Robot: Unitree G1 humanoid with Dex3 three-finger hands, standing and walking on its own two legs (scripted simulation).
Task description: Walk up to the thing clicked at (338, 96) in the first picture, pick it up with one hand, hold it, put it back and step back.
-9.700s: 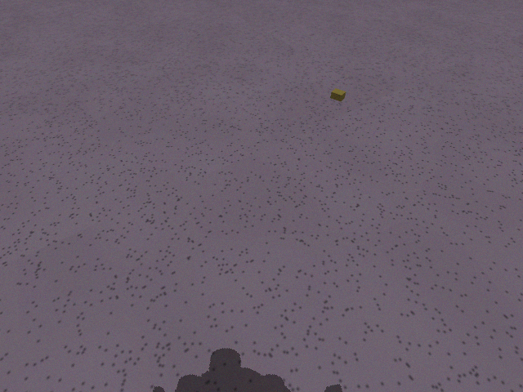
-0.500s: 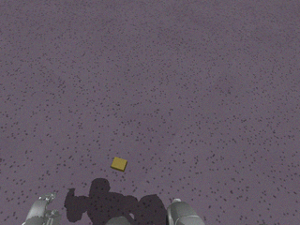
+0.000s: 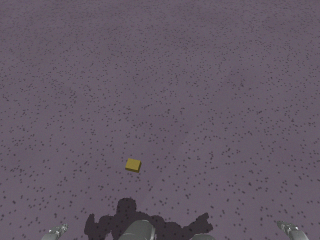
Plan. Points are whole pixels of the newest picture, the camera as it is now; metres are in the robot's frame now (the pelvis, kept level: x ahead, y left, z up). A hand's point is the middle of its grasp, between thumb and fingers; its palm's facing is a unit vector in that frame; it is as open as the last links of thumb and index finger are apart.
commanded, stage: walk up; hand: left
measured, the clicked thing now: (133, 165) +0.58 +0.24 -0.74
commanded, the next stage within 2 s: stand in 1.40 s
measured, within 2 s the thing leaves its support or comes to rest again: neither
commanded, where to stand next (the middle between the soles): +0.22 -0.01 m, yaw +3 degrees
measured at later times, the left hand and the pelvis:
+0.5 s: hand out of the picture -0.08 +0.24 -0.16, palm faces -0.01 -0.93 -0.38, open 7.4 cm; pelvis -0.13 -0.03 -0.01, yaw -1 degrees
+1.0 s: hand out of the picture -0.07 +0.24 -0.14, palm faces +0.06 -0.93 -0.37, open 7.4 cm; pelvis -0.14 -0.03 +0.00, yaw +3 degrees
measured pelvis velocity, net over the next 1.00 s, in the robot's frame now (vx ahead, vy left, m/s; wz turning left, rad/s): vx -0.14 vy -0.03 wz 0.06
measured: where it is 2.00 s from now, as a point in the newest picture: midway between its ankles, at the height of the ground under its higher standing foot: outside the picture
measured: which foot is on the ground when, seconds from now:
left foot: up 0.00-0.14, down 0.16-1.00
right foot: down 0.00-0.18, up 0.20-0.46, down 0.48-1.00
